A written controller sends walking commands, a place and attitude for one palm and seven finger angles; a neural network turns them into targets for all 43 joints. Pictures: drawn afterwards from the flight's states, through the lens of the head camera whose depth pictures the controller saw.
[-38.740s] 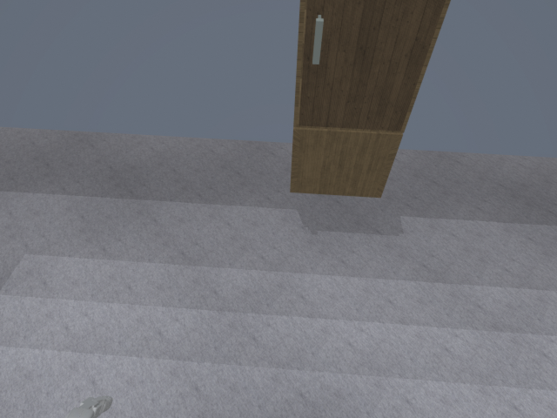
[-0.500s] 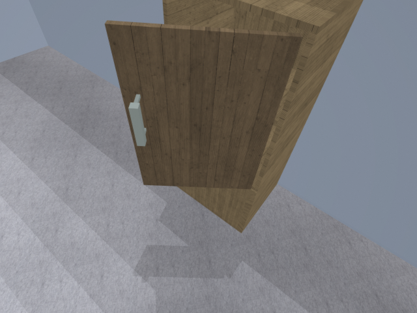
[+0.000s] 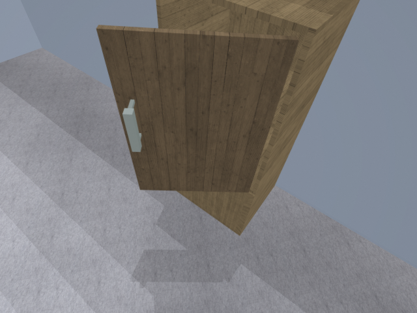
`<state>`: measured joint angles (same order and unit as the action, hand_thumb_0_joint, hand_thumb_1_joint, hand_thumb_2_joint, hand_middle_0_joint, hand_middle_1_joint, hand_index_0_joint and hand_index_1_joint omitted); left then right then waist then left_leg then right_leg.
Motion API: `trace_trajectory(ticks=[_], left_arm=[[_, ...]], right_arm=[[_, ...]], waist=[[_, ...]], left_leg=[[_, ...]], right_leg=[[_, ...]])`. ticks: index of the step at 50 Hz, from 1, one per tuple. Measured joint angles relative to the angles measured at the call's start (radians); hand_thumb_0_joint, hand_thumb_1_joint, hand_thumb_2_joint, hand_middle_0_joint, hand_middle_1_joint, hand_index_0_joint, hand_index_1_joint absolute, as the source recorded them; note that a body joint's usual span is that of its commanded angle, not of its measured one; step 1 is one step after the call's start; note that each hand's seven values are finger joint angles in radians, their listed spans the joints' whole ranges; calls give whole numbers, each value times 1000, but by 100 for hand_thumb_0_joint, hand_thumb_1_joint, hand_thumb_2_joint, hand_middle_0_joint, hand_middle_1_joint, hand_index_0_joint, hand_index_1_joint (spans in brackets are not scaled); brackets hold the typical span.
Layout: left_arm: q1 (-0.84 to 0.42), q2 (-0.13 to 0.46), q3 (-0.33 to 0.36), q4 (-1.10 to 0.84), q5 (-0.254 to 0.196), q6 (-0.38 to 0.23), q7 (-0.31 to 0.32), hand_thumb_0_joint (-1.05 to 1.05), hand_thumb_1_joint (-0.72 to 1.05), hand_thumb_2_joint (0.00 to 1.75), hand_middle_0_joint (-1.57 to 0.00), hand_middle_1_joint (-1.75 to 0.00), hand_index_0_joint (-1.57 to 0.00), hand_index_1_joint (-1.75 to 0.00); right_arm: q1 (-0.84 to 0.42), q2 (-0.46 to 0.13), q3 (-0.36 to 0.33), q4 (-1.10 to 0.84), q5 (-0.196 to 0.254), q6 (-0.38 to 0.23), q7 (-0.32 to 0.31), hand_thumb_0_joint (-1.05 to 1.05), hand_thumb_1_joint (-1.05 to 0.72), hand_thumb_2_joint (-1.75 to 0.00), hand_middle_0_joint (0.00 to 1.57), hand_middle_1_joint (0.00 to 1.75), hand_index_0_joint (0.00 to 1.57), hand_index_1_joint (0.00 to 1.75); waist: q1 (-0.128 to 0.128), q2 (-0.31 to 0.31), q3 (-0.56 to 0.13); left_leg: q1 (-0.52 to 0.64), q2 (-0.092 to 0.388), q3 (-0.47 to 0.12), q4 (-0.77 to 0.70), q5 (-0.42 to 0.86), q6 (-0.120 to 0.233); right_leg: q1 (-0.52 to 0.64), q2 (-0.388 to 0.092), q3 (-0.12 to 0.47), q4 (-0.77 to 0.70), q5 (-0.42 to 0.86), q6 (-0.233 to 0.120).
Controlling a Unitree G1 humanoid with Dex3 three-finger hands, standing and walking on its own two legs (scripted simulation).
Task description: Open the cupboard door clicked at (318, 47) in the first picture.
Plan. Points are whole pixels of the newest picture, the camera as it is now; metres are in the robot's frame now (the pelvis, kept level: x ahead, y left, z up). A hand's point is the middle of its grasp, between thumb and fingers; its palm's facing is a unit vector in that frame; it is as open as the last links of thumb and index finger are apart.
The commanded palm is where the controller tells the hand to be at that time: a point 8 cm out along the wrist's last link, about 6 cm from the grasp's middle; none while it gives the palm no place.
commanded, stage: look again from close up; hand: left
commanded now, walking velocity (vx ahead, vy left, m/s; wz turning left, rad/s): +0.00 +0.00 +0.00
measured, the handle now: (134, 126) +0.55 +0.24 +0.01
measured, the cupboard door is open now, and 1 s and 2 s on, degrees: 37 37 37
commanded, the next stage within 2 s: raise the hand with hooked fingers in 0.40 s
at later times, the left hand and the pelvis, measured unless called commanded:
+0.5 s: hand out of the picture -0.01 +0.15 -0.18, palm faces +0.02 -0.99 -0.15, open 7.4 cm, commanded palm +0.10 +0.20 -0.07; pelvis +0.00 -0.01 +0.00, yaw +0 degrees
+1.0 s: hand (124, 308) +0.14 +0.16 -0.06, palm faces +0.19 -0.98 -0.05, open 9.0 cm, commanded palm +0.13 +0.22 -0.04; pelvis -0.03 -0.06 -0.09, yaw +3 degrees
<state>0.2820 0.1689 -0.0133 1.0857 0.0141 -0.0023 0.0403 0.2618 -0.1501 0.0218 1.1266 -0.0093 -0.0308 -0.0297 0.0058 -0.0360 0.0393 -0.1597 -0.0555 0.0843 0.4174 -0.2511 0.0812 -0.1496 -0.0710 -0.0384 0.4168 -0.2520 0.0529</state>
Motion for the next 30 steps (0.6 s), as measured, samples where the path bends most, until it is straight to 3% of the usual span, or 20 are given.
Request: trace_trajectory(ticks=[26, 28, 30], left_arm=[[21, -18, -9, 19, 3, -8, 5, 0, 91, 90, -19, -30, -20, -30], [132, 2, 14, -338, -53, 112, 35, 2, 93, 89, -20, -30, -21, -30], [218, 40, 18, -636, -95, 82, 81, 4, 94, 89, -20, -31, -21, -31]], right_arm=[[7, 6, 3, 12, 4, 1, -1, 1, -92, -90, 20, 30, 20, 30], [55, -4, 7, -91, 22, -43, -12, 2, -93, -90, 20, 30, 20, 30], [98, -13, 1, -173, 43, -135, -22, 2, -93, -89, 20, 30, 20, 30]], waist=[[2, 0, -6], [3, -4, 0], [3, -12, -26]], left_leg=[[5, 14, -5, -3, 0, -13], [-10, 11, -3, 12, -4, -19], [-32, -5, 0, 14, 0, -24]], right_leg=[[11, 14, -5, -17, 5, -10], [-24, 11, -2, 42, -15, -32], [-87, 6, 4, 141, -68, -55]])
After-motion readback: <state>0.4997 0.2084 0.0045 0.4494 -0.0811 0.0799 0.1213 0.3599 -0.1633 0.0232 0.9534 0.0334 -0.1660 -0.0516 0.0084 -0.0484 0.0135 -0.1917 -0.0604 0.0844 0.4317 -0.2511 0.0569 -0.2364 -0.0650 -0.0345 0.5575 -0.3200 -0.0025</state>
